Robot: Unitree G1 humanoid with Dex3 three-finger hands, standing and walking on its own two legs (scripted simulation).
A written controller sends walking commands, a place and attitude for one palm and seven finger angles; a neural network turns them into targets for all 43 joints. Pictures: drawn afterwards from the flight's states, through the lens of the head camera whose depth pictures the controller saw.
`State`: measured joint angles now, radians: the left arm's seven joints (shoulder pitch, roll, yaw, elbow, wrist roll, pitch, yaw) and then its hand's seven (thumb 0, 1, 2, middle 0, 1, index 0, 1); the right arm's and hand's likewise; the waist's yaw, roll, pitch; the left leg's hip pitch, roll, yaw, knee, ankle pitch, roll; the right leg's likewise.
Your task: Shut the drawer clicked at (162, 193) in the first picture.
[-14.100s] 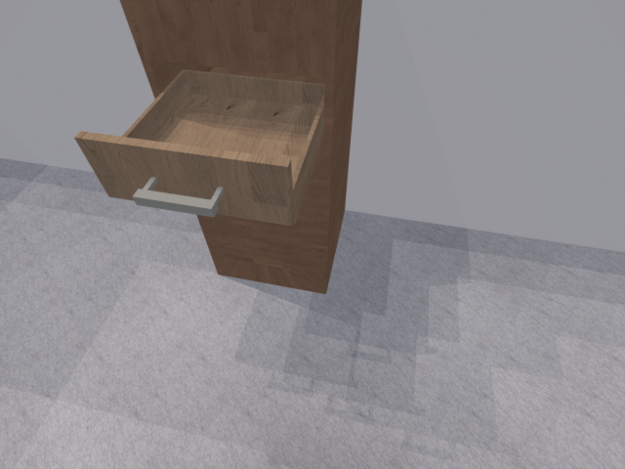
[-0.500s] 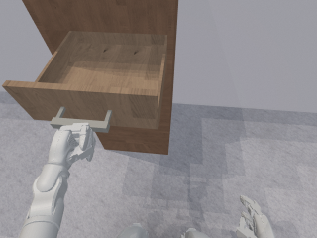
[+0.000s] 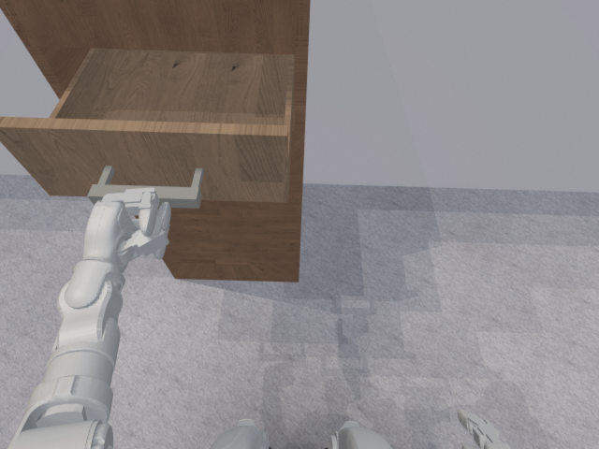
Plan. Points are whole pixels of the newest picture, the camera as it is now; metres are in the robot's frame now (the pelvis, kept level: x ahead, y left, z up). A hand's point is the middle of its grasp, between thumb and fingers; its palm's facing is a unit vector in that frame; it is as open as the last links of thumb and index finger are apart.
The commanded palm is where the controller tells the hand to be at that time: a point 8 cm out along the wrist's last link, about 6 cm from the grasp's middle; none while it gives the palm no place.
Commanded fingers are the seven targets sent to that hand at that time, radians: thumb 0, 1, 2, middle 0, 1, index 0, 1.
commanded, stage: push the drawer shut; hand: left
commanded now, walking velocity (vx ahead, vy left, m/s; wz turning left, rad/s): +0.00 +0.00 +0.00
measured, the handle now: (150, 185) +0.46 +0.21 +0.06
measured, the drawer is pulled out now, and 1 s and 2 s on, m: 0.18 0.06 0.00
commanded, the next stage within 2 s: pull the fist back off the drawer in 1.78 s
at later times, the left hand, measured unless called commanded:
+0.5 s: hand (172, 195) +0.44 +0.18 +0.05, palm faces -0.04 -1.00 -0.02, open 3.0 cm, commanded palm +0.43 +0.23 +0.06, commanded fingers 0.00 0.90 0.90 -1.40 -1.60 -1.40 -1.60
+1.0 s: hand (184, 163) +0.50 +0.17 +0.06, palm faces -0.01 -1.00 -0.03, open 3.1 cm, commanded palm +0.49 +0.22 +0.06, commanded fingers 0.00 0.90 0.90 -1.40 -1.60 -1.40 -1.60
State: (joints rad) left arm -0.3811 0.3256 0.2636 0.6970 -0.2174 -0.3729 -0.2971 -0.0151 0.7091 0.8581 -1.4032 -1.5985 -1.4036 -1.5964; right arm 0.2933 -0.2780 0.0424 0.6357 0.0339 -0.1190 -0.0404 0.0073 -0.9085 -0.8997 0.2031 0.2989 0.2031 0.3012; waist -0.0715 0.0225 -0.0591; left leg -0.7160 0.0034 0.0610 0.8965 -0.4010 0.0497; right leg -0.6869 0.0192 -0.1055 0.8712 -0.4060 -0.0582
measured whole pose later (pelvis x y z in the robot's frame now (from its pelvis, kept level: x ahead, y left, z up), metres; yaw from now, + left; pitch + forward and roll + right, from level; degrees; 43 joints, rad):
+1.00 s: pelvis -0.01 +0.01 -0.02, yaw -1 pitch +20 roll -2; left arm -0.90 0.47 0.36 1.18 -0.09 -0.41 -0.21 0.02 0.76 0.90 -1.40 -1.60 -1.40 -1.60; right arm 0.37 -0.28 0.05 0.65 -0.01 -0.02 0.00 0.00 -0.91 -0.90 0.20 0.30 0.20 0.30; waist -0.17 0.03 -0.08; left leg -0.94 0.02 0.06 1.02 -0.43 0.06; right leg -0.90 0.03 -0.11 0.96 -0.42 -0.05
